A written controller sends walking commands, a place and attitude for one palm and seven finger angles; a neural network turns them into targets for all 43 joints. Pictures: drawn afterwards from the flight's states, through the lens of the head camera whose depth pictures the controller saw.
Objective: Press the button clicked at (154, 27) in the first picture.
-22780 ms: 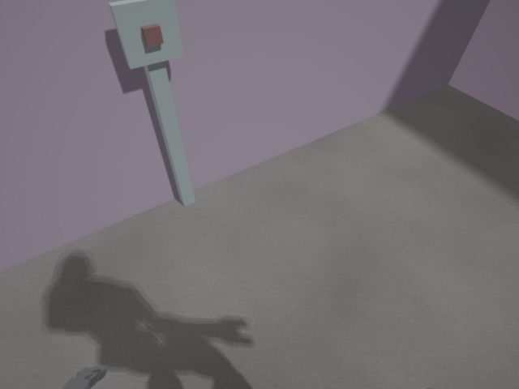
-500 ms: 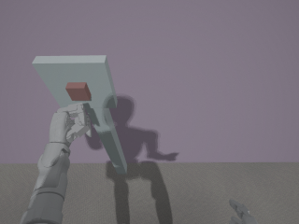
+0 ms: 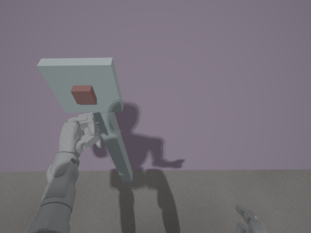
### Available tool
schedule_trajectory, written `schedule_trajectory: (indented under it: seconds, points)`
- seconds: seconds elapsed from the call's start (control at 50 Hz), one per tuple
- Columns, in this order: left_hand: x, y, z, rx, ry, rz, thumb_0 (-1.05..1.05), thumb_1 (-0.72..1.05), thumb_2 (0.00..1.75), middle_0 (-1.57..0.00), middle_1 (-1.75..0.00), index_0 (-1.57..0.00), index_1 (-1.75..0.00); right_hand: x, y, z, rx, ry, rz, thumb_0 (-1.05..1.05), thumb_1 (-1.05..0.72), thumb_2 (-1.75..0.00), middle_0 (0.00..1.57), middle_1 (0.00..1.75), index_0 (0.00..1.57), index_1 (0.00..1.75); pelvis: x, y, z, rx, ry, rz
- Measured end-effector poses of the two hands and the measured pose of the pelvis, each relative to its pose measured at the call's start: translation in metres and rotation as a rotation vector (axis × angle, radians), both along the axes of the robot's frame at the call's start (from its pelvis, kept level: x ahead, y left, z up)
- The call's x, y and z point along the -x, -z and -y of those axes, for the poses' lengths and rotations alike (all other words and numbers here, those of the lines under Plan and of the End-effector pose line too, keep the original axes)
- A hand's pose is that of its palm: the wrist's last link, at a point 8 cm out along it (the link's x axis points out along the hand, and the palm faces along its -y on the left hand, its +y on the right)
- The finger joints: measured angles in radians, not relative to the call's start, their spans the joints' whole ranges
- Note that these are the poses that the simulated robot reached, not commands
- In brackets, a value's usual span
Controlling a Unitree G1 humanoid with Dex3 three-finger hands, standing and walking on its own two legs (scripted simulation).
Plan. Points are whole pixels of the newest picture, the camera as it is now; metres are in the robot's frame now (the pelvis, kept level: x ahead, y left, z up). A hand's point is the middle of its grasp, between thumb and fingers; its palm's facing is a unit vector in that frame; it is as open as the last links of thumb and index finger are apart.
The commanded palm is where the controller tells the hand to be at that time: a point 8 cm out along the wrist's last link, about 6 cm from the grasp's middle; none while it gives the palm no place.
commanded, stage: aim a knuckle at the button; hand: left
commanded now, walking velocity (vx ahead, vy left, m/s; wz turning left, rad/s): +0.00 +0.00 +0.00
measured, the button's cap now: (84, 94) +0.45 +0.22 +0.10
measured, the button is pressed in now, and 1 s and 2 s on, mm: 0 0 8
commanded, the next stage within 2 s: press the button with the knuckle in 1.00 s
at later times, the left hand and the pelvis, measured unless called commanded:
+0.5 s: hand (92, 133) +0.34 +0.17 +0.08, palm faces +0.06 -1.00 -0.03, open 3.1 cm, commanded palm +0.31 +0.23 +0.08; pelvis +0.00 +0.00 +0.00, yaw +0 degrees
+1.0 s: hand (89, 133) +0.34 +0.19 +0.07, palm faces +0.04 -1.00 -0.02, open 3.1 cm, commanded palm +0.32 +0.23 +0.07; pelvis +0.00 +0.00 +0.00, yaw +0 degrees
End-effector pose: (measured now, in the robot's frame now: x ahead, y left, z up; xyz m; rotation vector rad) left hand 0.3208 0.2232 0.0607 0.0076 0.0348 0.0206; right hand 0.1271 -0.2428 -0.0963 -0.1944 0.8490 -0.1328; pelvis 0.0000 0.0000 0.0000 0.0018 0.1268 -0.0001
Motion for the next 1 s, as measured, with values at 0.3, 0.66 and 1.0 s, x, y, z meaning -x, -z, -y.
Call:
schedule_trajectory:
  seconds: [0.3,0.66,1.0]
  points:
    - [-0.004,-0.013,-0.017,-0.009,-0.013,0.024,0.01,0.90,0.90,-1.29,-1.50,-1.30,-1.50,-0.001,-0.001,-0.003,-0.001,-0.008,0.003,0.01,-0.91,-0.90,0.20,0.30,0.20,0.30,-0.001,0.000,-0.001,0.005,-0.003,0.003]
    - [0.000,-0.009,-0.016,-0.022,-0.030,0.012,0.01,0.89,0.90,-1.30,-1.50,-1.30,-1.50,-0.001,-0.001,-0.002,-0.002,-0.004,0.002,0.01,-0.91,-0.90,0.20,0.30,0.20,0.30,0.000,0.000,0.000,0.003,0.000,0.005]
    - [0.001,-0.009,-0.016,-0.016,-0.021,0.023,0.01,0.90,0.90,-1.30,-1.50,-1.30,-1.50,-0.003,-0.002,0.002,0.015,-0.003,0.004,0.01,-0.91,-0.90,0.20,0.30,0.20,0.30,0.000,0.000,0.000,0.006,-0.004,0.002]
